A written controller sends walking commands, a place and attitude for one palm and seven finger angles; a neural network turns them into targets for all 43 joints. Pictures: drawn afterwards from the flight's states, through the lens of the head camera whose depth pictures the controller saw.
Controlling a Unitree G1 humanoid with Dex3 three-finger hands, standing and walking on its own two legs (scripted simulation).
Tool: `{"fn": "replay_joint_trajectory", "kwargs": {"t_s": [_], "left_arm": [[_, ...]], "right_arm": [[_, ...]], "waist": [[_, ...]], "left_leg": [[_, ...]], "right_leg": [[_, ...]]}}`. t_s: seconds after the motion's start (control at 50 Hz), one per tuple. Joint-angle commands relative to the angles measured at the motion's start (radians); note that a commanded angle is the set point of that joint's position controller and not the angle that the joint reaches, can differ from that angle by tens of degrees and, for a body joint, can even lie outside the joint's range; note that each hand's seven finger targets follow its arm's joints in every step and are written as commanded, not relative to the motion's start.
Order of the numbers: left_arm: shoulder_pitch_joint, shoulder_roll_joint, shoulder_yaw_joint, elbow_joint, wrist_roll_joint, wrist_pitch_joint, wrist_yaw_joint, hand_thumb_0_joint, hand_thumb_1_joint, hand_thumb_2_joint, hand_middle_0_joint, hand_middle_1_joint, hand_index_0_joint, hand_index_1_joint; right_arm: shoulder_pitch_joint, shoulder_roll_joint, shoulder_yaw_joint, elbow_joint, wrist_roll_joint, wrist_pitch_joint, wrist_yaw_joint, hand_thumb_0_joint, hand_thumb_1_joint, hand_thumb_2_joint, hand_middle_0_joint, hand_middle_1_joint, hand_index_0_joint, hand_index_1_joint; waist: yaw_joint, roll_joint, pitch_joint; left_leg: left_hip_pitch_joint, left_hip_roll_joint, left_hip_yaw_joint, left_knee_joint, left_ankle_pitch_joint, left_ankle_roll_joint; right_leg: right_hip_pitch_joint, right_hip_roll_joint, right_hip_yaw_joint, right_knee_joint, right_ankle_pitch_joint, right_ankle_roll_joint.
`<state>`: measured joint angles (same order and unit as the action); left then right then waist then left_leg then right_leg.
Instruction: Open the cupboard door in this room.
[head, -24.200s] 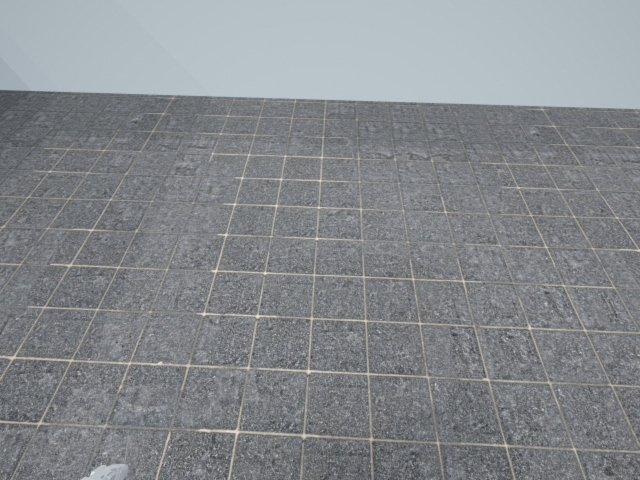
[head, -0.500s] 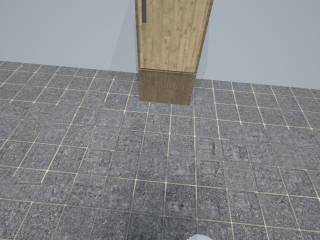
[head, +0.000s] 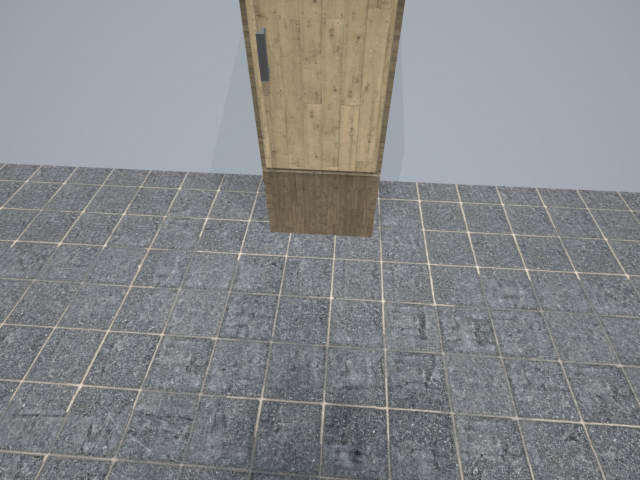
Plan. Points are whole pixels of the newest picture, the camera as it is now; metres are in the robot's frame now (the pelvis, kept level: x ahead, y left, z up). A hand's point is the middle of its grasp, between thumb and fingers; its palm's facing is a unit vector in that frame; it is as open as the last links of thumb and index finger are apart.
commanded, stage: stand and wait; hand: left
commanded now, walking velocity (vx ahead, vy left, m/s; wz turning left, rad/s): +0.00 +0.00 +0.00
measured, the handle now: (264, 54) +1.19 +0.22 +0.02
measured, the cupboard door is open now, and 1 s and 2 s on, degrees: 0 0 0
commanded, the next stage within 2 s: look at it before walking up in 0.12 s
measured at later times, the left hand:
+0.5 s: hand out of the picture -0.02 +0.15 -0.18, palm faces +0.05 -0.99 -0.14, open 7.4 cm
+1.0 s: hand out of the picture +0.00 +0.19 -0.18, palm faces +0.03 -0.99 -0.16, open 7.4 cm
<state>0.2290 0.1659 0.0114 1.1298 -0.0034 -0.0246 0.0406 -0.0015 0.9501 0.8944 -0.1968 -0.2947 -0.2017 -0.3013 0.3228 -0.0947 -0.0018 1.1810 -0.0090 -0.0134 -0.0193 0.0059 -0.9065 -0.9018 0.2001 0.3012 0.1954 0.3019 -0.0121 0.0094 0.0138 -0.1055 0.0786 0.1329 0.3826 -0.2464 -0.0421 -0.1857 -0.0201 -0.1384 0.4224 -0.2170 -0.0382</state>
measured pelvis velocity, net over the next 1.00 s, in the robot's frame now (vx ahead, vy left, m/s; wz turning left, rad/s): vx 0.01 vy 0.03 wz -0.01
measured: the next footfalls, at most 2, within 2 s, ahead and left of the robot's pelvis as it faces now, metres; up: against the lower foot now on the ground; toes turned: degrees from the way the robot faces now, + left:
left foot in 1.56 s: +0.35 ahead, +0.19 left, +0.00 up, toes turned +14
right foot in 2.00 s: +0.48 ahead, -0.06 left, +0.00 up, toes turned -11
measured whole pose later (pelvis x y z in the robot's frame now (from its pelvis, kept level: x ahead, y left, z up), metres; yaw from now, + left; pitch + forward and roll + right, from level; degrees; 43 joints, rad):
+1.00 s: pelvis +0.01 +0.03 +0.00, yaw +0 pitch -1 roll +0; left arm 0.31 0.14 0.01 1.14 0.01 -0.01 0.02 0.00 0.91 0.89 -0.19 -0.29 -0.20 -0.30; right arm 0.35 -0.10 -0.02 1.16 -0.01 -0.01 -0.02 0.01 -0.91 -0.90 0.20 0.30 0.20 0.30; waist -0.01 -0.02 0.01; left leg -0.11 0.05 0.15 0.43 -0.30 0.00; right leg -0.20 -0.06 -0.12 0.47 -0.27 0.00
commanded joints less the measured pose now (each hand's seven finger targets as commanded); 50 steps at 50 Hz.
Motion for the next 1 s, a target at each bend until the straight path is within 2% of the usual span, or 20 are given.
{"fn": "replay_joint_trajectory", "kwargs": {"t_s": [0.0,0.08,0.28,0.36,0.6,0.82,0.86,0.9,0.94,0.98], "left_arm": [[0.079,0.070,0.000,-0.014,0.005,-0.009,0.001,0.000,0.900,0.900,-0.200,-0.300,-0.200,-0.300],[0.095,0.068,-0.002,-0.005,0.008,-0.007,0.002,0.000,0.900,0.900,-0.200,-0.300,-0.200,-0.300],[0.133,0.047,-0.005,0.011,0.011,-0.009,0.003,0.000,0.900,0.900,-0.200,-0.300,-0.200,-0.300],[0.143,0.044,-0.006,0.013,0.011,-0.010,0.003,0.000,0.900,0.900,-0.200,-0.300,-0.200,-0.300],[0.142,0.039,-0.005,0.002,0.011,-0.005,0.004,0.000,0.900,0.900,-0.200,-0.300,-0.200,-0.300],[0.135,0.048,-0.004,-0.006,0.012,-0.003,0.003,0.000,0.900,0.900,-0.200,-0.300,-0.200,-0.300],[0.136,0.040,-0.005,-0.001,0.010,-0.005,0.001,0.000,0.900,0.900,-0.200,-0.300,-0.200,-0.300],[0.139,0.049,0.005,-0.004,0.017,0.002,-0.006,0.000,0.900,0.900,-0.200,-0.300,-0.200,-0.300],[0.136,0.051,0.015,-0.019,0.024,0.008,-0.017,0.000,0.900,0.900,-0.200,-0.300,-0.200,-0.300],[0.124,0.045,0.021,-0.039,0.029,0.007,-0.027,0.000,0.900,0.900,-0.200,-0.300,-0.200,-0.300]], "right_arm": [[0.056,-0.088,-0.019,-0.024,0.000,-0.003,-0.012,0.000,-0.900,-0.900,0.200,0.300,0.200,0.300],[0.049,-0.092,-0.020,-0.027,0.002,0.002,-0.013,0.000,-0.900,-0.900,0.200,0.300,0.200,0.300],[0.034,-0.096,-0.018,-0.034,0.001,0.001,-0.016,0.000,-0.900,-0.900,0.200,0.300,0.200,0.300],[0.041,-0.095,-0.019,-0.035,0.001,-0.003,-0.017,0.000,-0.900,-0.900,0.200,0.300,0.200,0.300],[0.060,-0.092,-0.020,-0.035,0.001,-0.005,-0.015,0.000,-0.900,-0.900,0.200,0.300,0.200,0.300],[0.066,-0.098,-0.024,-0.034,0.002,-0.014,-0.014,0.000,-0.900,-0.900,0.200,0.300,0.200,0.300],[0.086,-0.090,-0.020,-0.023,-0.003,-0.015,-0.012,0.000,-0.900,-0.900,0.200,0.300,0.200,0.300],[0.099,-0.098,-0.027,-0.028,-0.007,-0.008,-0.008,0.000,-0.900,-0.900,0.200,0.300,0.200,0.300],[0.093,-0.114,-0.040,-0.044,-0.010,-0.002,-0.005,0.000,-0.900,-0.900,0.200,0.300,0.200,0.300],[0.113,-0.135,-0.051,-0.052,-0.010,-0.003,-0.003,0.000,-0.900,-0.900,0.200,0.300,0.200,0.300]], "waist": [[0.011,-0.012,0.032],[0.008,-0.028,0.056],[0.007,-0.012,0.070],[0.006,-0.012,0.065],[0.012,-0.014,0.090],[0.015,-0.018,0.077],[0.011,-0.013,0.055],[0.010,-0.009,0.082],[0.010,0.017,0.144],[0.001,0.080,0.169]], "left_leg": [[-0.041,0.070,-0.060,-0.056,0.135,0.027],[-0.033,0.066,-0.057,-0.060,0.099,0.028],[-0.024,0.062,-0.062,-0.065,0.075,0.033],[-0.032,0.062,-0.064,-0.068,0.084,0.036],[-0.062,0.061,-0.071,-0.079,0.050,0.042],[-0.070,0.065,-0.080,-0.083,0.078,0.051],[-0.062,0.055,-0.073,-0.084,0.002,0.049],[-0.086,0.053,-0.079,-0.084,-0.171,0.059],[-0.130,0.070,-0.115,-0.107,-0.325,0.079],[-0.138,0.116,-0.184,-0.146,-0.435,0.113]], "right_leg": [[0.026,-0.132,0.130,-0.089,0.264,0.017],[0.006,-0.128,0.136,-0.111,0.211,0.019],[-0.018,-0.122,0.144,-0.133,0.135,0.019],[-0.004,-0.124,0.138,-0.127,0.151,0.019],[-0.018,-0.117,0.135,-0.120,0.084,0.021],[0.000,-0.117,0.125,-0.092,0.123,0.025],[0.012,-0.114,0.120,-0.098,0.041,0.029],[-0.036,-0.106,0.109,-0.071,-0.157,0.026],[-0.108,-0.088,0.093,-0.041,-0.284,0.026],[-0.166,-0.061,0.042,0.050,-0.304,0.030]]}}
